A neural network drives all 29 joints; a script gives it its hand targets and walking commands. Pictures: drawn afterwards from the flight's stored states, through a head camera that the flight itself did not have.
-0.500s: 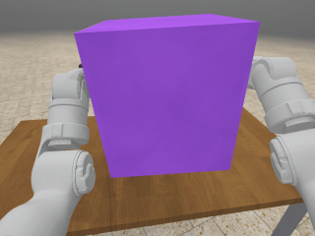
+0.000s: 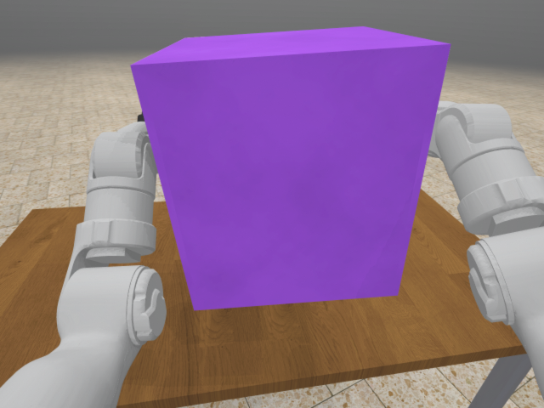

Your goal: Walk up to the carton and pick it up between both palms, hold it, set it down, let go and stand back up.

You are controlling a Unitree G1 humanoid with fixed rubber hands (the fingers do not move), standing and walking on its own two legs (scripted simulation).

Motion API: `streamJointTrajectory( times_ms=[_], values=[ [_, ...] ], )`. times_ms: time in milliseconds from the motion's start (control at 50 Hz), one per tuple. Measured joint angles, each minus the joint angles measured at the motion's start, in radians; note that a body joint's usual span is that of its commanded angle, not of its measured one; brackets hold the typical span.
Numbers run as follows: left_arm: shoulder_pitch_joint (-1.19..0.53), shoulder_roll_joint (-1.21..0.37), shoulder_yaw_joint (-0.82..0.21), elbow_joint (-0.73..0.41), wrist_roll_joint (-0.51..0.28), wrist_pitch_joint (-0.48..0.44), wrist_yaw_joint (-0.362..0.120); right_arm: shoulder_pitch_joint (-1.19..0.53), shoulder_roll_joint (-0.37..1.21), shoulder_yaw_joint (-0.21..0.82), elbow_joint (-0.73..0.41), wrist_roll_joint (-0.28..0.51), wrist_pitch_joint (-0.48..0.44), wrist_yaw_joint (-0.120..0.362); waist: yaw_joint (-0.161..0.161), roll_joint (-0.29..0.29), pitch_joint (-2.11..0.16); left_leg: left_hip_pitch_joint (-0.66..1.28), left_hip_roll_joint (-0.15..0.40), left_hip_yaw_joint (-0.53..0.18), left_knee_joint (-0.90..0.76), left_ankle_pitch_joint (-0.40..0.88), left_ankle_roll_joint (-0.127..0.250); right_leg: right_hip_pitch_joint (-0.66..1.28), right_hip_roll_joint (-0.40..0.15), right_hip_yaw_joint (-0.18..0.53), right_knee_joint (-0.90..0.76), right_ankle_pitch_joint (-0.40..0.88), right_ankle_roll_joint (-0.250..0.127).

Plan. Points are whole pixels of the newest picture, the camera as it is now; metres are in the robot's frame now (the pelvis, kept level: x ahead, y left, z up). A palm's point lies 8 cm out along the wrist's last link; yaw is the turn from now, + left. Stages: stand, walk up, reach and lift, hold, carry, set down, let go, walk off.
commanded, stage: hold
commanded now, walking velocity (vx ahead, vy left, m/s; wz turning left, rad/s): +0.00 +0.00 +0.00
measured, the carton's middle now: (284, 158) +0.36 +0.01 +0.30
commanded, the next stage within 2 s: none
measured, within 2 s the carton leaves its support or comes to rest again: neither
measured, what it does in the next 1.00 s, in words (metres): stands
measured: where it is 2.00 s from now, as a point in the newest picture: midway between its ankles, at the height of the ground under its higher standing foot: outside the picture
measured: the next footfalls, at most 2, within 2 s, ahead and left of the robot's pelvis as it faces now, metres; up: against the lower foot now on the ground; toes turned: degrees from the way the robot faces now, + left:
none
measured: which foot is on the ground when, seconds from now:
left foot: down 0.00-1.00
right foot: down 0.00-1.00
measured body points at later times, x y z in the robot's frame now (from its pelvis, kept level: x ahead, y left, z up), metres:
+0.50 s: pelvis +0.00 +0.00 +0.00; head -0.10 +0.02 +0.44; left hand +0.38 +0.19 +0.32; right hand +0.37 -0.17 +0.35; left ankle +0.01 +0.14 -0.75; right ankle -0.02 -0.13 -0.75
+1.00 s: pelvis -0.01 +0.00 +0.00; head -0.10 +0.02 +0.44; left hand +0.38 +0.19 +0.32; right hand +0.38 -0.16 +0.35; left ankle +0.01 +0.14 -0.75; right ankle -0.02 -0.13 -0.75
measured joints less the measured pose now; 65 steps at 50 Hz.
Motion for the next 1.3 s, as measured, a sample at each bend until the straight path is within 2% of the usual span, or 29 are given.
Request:
streamJointTrajectory(
  times_ms=[200,400,800,1300],
  values=[
    [0.011,0.000,0.013,-0.041,0.002,0.015,0.000,0.010,0.003,-0.002,-0.034,0.002,0.006,-0.009,-0.003,0.003,0.013,0.016,0.002,-0.001,-0.008,0.000,-0.002,0.015,0.001,-0.001,-0.006,0.000,-0.003],
    [0.009,0.000,0.026,-0.029,0.003,0.012,-0.007,0.018,0.005,0.002,-0.052,0.000,0.020,-0.016,-0.007,0.007,0.015,0.019,0.001,-0.001,-0.012,0.006,-0.002,0.015,0.000,0.000,-0.004,0.003,-0.002],
    [-0.043,-0.001,0.029,0.056,0.015,-0.005,-0.008,-0.041,0.005,-0.024,0.046,-0.020,0.015,-0.001,0.001,0.004,-0.001,-0.005,-0.003,0.003,-0.007,0.014,0.002,-0.014,-0.002,0.003,0.007,0.008,0.002],
    [-0.022,0.003,0.007,0.022,0.002,-0.002,0.000,-0.020,0.000,-0.006,0.014,-0.008,0.008,0.006,0.002,0.002,0.005,-0.004,0.001,-0.006,-0.001,0.002,-0.003,-0.006,0.003,-0.004,0.003,0.001,-0.003]
  ],
)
